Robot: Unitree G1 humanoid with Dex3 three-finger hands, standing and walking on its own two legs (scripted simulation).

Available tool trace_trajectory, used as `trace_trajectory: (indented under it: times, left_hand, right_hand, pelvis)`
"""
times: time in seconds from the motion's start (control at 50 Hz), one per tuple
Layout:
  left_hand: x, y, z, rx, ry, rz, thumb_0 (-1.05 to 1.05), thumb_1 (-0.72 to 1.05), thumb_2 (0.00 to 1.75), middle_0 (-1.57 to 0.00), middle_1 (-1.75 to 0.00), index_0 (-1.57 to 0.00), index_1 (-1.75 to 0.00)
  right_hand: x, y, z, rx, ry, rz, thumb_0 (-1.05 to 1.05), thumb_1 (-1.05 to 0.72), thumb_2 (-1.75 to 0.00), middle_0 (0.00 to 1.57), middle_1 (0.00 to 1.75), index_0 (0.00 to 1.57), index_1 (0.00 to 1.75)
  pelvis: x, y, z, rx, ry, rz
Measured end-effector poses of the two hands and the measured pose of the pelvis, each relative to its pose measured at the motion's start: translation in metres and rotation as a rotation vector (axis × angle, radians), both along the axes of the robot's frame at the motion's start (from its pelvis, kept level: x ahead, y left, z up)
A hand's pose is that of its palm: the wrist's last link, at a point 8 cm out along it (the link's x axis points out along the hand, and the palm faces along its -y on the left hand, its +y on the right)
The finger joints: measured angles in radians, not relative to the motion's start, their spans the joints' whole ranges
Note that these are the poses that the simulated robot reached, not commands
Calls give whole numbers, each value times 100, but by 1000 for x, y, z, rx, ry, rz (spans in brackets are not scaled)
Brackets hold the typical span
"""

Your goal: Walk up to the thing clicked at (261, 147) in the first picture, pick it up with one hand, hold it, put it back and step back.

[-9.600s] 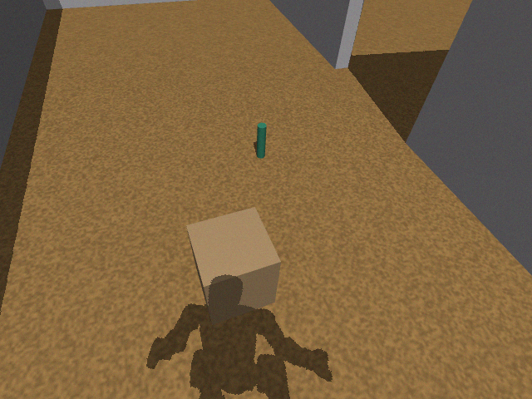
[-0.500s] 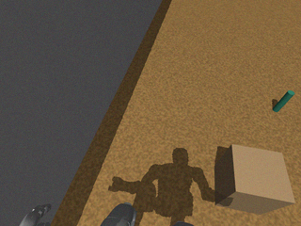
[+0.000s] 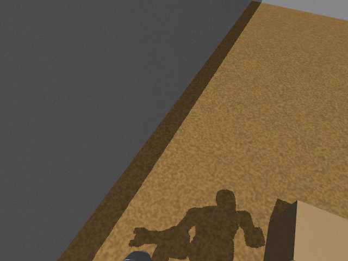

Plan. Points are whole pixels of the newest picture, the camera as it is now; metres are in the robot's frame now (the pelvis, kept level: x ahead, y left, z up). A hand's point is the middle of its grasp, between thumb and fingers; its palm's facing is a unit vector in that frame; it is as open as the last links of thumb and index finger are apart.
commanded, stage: walk up
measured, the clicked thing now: out of the picture +0.89 -1.23 -0.64
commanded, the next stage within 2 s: stand in 0.68 s
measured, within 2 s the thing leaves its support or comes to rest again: neither
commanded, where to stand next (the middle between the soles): +0.08 +0.00 m, yaw +3 degrees
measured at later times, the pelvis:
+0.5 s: pelvis +0.01 +0.00 +0.02, yaw +5 degrees
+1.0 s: pelvis +0.02 +0.00 +0.04, yaw +4 degrees
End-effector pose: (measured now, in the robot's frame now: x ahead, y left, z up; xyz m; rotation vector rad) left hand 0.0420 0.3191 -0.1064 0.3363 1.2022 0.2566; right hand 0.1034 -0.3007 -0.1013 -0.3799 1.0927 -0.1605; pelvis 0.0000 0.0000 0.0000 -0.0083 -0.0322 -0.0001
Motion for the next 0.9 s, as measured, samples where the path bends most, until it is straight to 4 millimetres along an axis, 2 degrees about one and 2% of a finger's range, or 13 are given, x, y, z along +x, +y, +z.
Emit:
trace_trajectory:
  times: [0.14, 0.26, 0.48, 0.62, 0.9]
  left_hand:
    - [11, -2, 0, -23, -20, 20, 1, 90, 90, -20, -30, -21, -30]
    - [24, -5, 6, -21, -53, 27, 1, 90, 90, -20, -30, -21, -30]
    - [36, -7, 20, -24, -75, 32, 1, 90, 90, -20, -30, -21, -30]
    - [33, -8, 23, -39, -64, 57, 1, 90, 90, -20, -30, -21, -30]
    - [11, -18, 16, -65, 54, 74, 1, 90, 90, -20, -30, -21, -30]
  right_hand:
    - [6, 2, -1, -6, 21, 18, 1, -90, -89, 21, 30, 20, 30]
    - [6, 4, 2, 8, 68, 18, 1, -90, -89, 21, 30, 20, 30]
    - [16, 14, 8, 40, 69, 31, 1, -90, -90, 21, 30, 20, 30]
    - [16, 15, 14, 39, 95, 43, 1, -90, -90, 21, 30, 20, 30]
    - [20, 11, 21, 27, 102, 15, 1, -90, -90, 21, 30, 20, 30]
  pelvis:
    - [5, 7, 2, 21, 2, 37]
    - [9, 1, 10, -4, 0, 61]
    - [6, 0, 22, -3, -13, 78]
    - [7, -1, 29, -5, -9, 91]
    - [13, -3, 35, 2, 2, 71]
